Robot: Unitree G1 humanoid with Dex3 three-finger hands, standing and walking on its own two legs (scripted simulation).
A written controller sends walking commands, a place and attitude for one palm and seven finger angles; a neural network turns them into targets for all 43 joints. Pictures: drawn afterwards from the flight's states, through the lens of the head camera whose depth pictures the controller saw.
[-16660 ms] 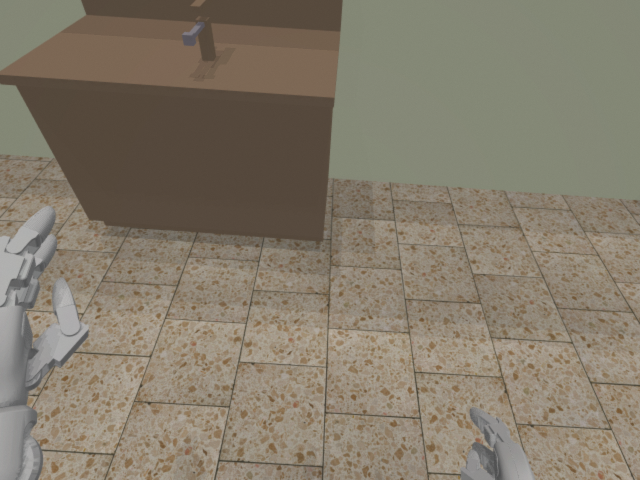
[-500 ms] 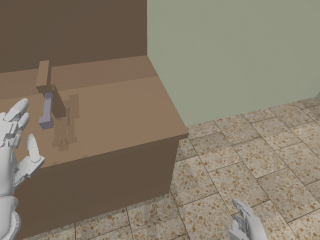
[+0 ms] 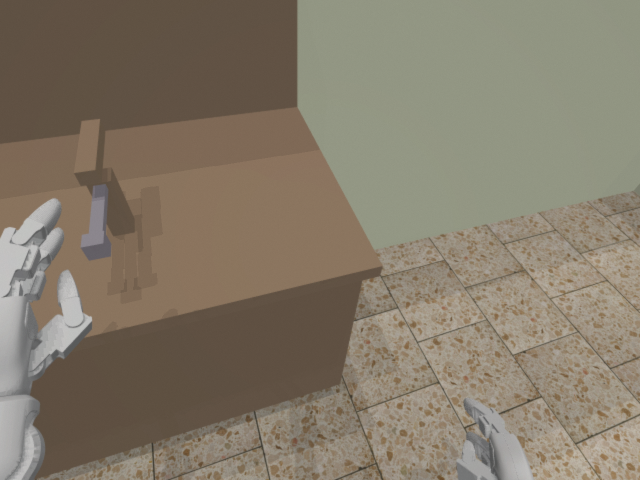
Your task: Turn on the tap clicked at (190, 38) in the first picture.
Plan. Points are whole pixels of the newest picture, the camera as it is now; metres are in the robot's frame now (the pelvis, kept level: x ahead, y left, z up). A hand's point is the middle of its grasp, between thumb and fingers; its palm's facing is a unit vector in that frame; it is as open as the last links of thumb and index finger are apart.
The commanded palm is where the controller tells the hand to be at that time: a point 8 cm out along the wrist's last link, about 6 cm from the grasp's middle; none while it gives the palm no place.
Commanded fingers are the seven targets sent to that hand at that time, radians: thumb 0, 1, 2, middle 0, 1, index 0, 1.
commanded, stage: turn the palm inward beside the body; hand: left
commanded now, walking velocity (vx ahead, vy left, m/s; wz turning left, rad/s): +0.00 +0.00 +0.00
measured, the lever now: (96, 245) +0.38 +0.35 +0.06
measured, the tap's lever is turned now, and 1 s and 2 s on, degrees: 0 0 0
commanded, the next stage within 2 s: none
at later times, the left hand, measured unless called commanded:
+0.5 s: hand (81, 361) +0.18 +0.24 +0.14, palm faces +0.58 -0.77 -0.27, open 7.4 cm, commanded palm +0.14 +0.27 +0.15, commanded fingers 0.00 0.90 0.90 -0.20 -0.30 -0.20 -0.30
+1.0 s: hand (121, 368) +0.19 +0.21 +0.12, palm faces +0.53 -0.82 -0.23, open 7.4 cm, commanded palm +0.13 +0.24 +0.14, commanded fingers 0.00 0.90 0.90 -0.20 -0.30 -0.20 -0.30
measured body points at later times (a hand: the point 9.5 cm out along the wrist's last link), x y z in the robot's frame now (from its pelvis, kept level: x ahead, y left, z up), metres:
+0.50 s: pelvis -0.01 -0.05 -0.02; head -0.02 -0.06 +0.43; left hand +0.15 +0.27 +0.16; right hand +0.21 -0.26 -0.10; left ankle +0.02 +0.06 -0.75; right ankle +0.00 -0.12 -0.75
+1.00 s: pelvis +0.01 -0.06 -0.03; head +0.01 -0.08 +0.42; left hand +0.15 +0.25 +0.14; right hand +0.22 -0.27 -0.11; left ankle +0.02 +0.06 -0.75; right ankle +0.00 -0.12 -0.75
